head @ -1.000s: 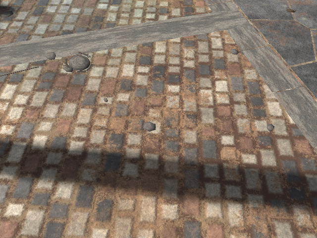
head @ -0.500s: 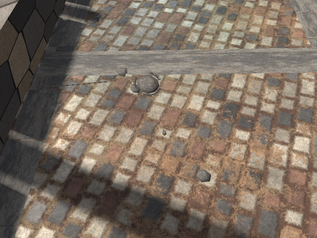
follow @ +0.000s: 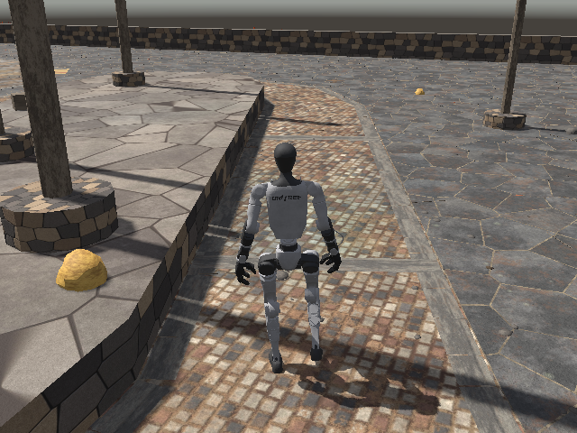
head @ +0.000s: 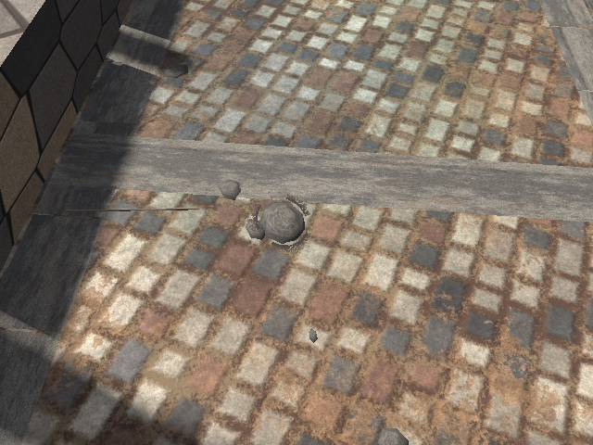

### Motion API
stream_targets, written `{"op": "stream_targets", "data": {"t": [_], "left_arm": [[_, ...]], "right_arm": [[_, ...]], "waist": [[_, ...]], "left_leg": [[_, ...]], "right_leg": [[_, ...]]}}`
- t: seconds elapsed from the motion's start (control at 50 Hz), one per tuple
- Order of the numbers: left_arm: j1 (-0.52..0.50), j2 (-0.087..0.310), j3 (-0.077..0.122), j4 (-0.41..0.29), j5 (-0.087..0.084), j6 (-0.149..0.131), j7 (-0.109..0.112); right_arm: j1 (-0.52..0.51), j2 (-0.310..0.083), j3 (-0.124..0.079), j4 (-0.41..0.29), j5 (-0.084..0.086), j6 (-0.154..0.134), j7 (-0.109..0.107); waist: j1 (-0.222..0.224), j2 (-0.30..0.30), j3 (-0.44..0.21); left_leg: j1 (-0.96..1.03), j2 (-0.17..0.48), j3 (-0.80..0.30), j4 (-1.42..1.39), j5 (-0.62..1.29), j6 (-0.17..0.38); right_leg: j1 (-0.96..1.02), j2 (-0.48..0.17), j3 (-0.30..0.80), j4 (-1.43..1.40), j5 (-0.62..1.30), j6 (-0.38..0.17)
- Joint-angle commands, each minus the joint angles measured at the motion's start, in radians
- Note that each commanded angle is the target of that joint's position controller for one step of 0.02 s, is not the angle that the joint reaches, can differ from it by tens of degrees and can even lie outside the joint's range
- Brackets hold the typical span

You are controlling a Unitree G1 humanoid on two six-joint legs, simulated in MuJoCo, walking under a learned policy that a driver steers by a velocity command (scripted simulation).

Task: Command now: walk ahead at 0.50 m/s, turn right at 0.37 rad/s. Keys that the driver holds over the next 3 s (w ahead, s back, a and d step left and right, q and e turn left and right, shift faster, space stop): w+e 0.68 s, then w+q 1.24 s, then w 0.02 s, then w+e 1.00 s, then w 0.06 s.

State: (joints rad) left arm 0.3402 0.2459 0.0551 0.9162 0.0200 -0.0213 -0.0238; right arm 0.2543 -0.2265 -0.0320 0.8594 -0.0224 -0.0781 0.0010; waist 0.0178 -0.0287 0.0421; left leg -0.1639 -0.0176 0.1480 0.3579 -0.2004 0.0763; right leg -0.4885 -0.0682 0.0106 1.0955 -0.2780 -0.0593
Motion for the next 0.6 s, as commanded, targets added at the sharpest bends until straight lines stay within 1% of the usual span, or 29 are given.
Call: {"op": "stream_targets", "data": {"t": [0.02,0.06,0.1,0.12,0.16,0.22,0.24,0.28,0.3,0.32,0.34,0.36,0.38,0.4,0.42,0.44,0.46,0.48,0.5,0.54,0.56,0.6], "left_arm": [[0.007,0.028,0.015,-0.049,0.007,0.012,-0.016],[-0.061,0.024,0.014,-0.073,0.009,0.015,-0.022],[-0.136,0.014,0.008,-0.101,0.009,0.011,-0.029],[-0.175,0.008,0.002,-0.115,0.009,0.009,-0.033],[-0.251,0.001,-0.007,-0.145,0.013,0.008,-0.041],[-0.314,0.014,-0.01,-0.179,0.018,0.008,-0.047],[-0.313,0.021,-0.008,-0.184,0.019,0.008,-0.046],[-0.266,0.04,0.001,-0.177,0.021,0.01,-0.037],[-0.199,0.055,0.01,-0.161,0.02,0.008,-0.032],[-0.097,0.079,0.024,-0.132,0.021,0.0,-0.025],[0.057,0.129,0.049,-0.085,0.032,-0.008,-0.011],[0.095,0.262,0.086,-0.086,0.038,-0.005,0.004],[0.09,0.286,0.09,-0.105,0.0,0.006,0.004],[0.048,0.264,0.084,-0.094,-0.009,0.012,0.012],[-0.002,0.209,0.07,-0.091,-0.014,0.009,0.017],[-0.049,0.169,0.059,-0.096,-0.014,0.003,0.021],[-0.082,0.142,0.05,-0.099,-0.021,-0.005,0.024],[-0.094,0.129,0.044,-0.105,-0.023,-0.015,0.023],[-0.082,0.133,0.043,-0.103,-0.024,-0.027,0.02],[-0.049,0.16,0.05,-0.097,-0.022,-0.038,0.017],[-0.028,0.168,0.052,-0.095,-0.021,-0.039,0.017],[0.019,0.168,0.052,-0.089,-0.02,-0.037,0.017]], "right_arm": [[0.04,-0.098,-0.025,-0.022,0.01,-0.036,-0.008],[0.073,-0.088,-0.024,-0.004,0.007,-0.036,-0.012],[0.09,-0.081,-0.022,0.011,0.005,-0.035,-0.014],[0.096,-0.085,-0.022,0.016,0.005,-0.035,-0.016],[0.126,-0.104,-0.025,0.031,0.005,-0.033,-0.021],[0.172,-0.128,-0.031,0.057,0.002,-0.023,-0.028],[0.173,-0.136,-0.033,0.062,0.001,-0.017,-0.031],[0.165,-0.166,-0.04,0.065,-0.003,-0.005,-0.038],[0.159,-0.184,-0.045,0.065,-0.005,0.005,-0.039],[0.158,-0.198,-0.049,0.061,-0.004,0.016,-0.038],[0.141,-0.198,-0.049,0.045,-0.001,0.02,-0.032],[0.183,-0.083,-0.024,-0.021,0.017,0.012,-0.015],[0.087,-0.134,-0.036,-0.07,0.009,-0.001,-0.006],[-0.014,-0.136,-0.035,-0.097,0.007,-0.012,-0.001],[-0.005,-0.127,-0.028,-0.096,0.013,-0.023,0.0],[0.015,-0.122,-0.03,-0.08,0.006,-0.02,-0.002],[0.039,-0.119,-0.029,-0.076,-0.013,-0.003,-0.003],[0.059,-0.111,-0.028,-0.07,-0.024,0.017,0.0],[0.059,-0.104,-0.028,-0.074,-0.029,0.033,0.004],[0.023,-0.092,-0.025,-0.092,-0.027,0.049,0.01],[-0.018,-0.092,-0.024,-0.108,-0.027,0.052,0.011],[-0.111,-0.098,-0.024,-0.139,-0.024,0.053,0.011]], "waist": [[0.006,0.111,0.01],[-0.004,0.109,0.03],[-0.013,0.103,0.051],[-0.02,0.101,0.059],[-0.039,0.099,0.069],[-0.052,0.089,0.076],[-0.044,0.091,0.067],[-0.014,0.117,0.019],[0.017,0.123,-0.025],[0.059,0.118,-0.089],[0.136,0.058,-0.171],[0.095,-0.164,-0.274],[0.102,-0.105,-0.331],[0.095,-0.015,-0.182],[0.05,0.028,-0.085],[0.002,0.062,-0.031],[-0.033,0.051,-0.021],[-0.049,0.037,-0.039],[-0.054,0.032,-0.049],[-0.05,0.02,-0.046],[-0.037,0.01,-0.034],[-0.003,-0.01,-0.009]], "left_leg": [[0.046,0.265,-0.135,-0.223,0.253,0.064],[0.065,0.26,-0.086,-0.231,0.273,0.068],[0.071,0.246,-0.033,-0.228,0.301,0.066],[0.072,0.241,-0.009,-0.225,0.318,0.063],[0.1,0.255,0.024,-0.222,0.363,0.062],[0.201,0.285,0.06,-0.177,0.485,0.052],[0.232,0.29,0.078,-0.136,0.595,0.046],[0.281,0.294,0.107,0.003,0.895,0.035],[0.288,0.296,0.115,0.129,0.989,0.035],[0.254,0.294,0.116,0.305,0.955,0.03],[0.104,0.269,0.127,0.568,0.746,0.0],[-0.317,0.127,0.118,0.959,-0.002,-0.059],[-0.518,-0.015,-0.103,1.127,-0.341,-0.08],[-0.61,0.059,-0.18,1.1,-0.231,-0.069],[-0.576,0.098,-0.173,1.004,-0.146,-0.065],[-0.513,0.126,-0.175,0.915,-0.12,-0.068],[-0.444,0.138,-0.178,0.861,-0.112,-0.082],[-0.395,0.143,-0.178,0.828,-0.106,-0.094],[-0.383,0.138,-0.168,0.806,-0.104,-0.106],[-0.403,0.136,-0.153,0.735,-0.057,-0.125],[-0.429,0.136,-0.149,0.693,-0.021,-0.132],[-0.492,0.134,-0.15,0.598,0.048,-0.142]], "right_leg": [[-0.131,-0.036,0.012,0.017,0.107,0.013],[-0.193,-0.042,0.004,-0.033,0.176,0.02],[-0.204,-0.037,-0.015,-0.146,0.243,0.023],[-0.189,-0.03,-0.033,-0.214,0.274,0.021],[-0.161,-0.018,-0.077,-0.325,0.301,0.007],[-0.141,0.006,-0.124,-0.418,0.244,-0.032],[-0.116,0.025,-0.14,-0.44,0.205,-0.05],[-0.023,0.09,-0.18,-0.454,0.095,-0.092],[0.055,0.126,-0.188,-0.466,0.038,-0.117],[0.183,0.159,-0.178,-0.511,0.013,-0.144],[0.416,0.134,-0.094,-0.597,0.021,-0.187],[0.75,-0.178,0.377,-0.621,-0.013,-0.326],[0.804,-0.284,0.76,-0.789,0.029,-0.396],[0.709,-0.255,0.589,-0.818,0.076,-0.355],[0.567,-0.224,0.476,-0.831,0.169,-0.311],[0.458,-0.164,0.381,-0.841,0.275,-0.263],[0.381,-0.117,0.312,-0.853,0.346,-0.239],[0.345,-0.087,0.271,-0.86,0.386,-0.231],[0.329,-0.069,0.254,-0.86,0.436,-0.233],[0.306,-0.044,0.234,-0.875,0.434,-0.228],[0.305,-0.038,0.238,-0.885,0.411,-0.221],[0.334,-0.033,0.26,-0.897,0.368,-0.207]]}}
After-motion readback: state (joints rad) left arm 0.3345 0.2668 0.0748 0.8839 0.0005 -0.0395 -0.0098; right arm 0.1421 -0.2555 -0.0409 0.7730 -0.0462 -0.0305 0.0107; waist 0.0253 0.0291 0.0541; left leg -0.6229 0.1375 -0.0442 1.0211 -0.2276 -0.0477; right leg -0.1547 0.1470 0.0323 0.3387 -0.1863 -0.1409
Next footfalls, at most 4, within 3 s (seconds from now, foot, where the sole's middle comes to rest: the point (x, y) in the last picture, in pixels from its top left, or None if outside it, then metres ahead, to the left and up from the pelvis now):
0.34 right None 0.31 -0.12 -0.78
0.88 left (338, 372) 0.66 -0.09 -0.78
1.42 right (429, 294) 0.89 -0.33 -0.78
1.96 left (340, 218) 1.15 -0.11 -0.78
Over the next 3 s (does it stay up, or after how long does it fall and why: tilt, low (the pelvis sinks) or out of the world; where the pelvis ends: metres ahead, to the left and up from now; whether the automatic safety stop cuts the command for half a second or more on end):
stays up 1.58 -0.17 -0.02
